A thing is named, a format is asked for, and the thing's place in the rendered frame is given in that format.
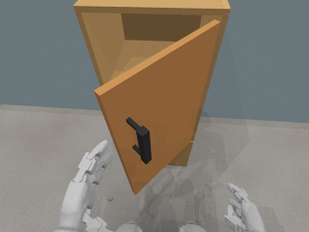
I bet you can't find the robot right hand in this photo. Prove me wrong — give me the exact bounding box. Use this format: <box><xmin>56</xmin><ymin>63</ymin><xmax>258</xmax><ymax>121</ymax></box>
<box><xmin>224</xmin><ymin>183</ymin><xmax>266</xmax><ymax>232</ymax></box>

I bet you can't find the cupboard door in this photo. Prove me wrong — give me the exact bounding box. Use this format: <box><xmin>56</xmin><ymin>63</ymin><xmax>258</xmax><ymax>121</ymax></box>
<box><xmin>94</xmin><ymin>19</ymin><xmax>221</xmax><ymax>195</ymax></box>

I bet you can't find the handle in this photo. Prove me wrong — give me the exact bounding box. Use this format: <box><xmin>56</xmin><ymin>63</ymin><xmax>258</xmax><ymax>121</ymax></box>
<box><xmin>126</xmin><ymin>117</ymin><xmax>152</xmax><ymax>164</ymax></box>

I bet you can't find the robot left hand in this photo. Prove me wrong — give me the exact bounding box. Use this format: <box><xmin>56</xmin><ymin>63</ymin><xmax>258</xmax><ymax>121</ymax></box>
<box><xmin>59</xmin><ymin>139</ymin><xmax>114</xmax><ymax>232</ymax></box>

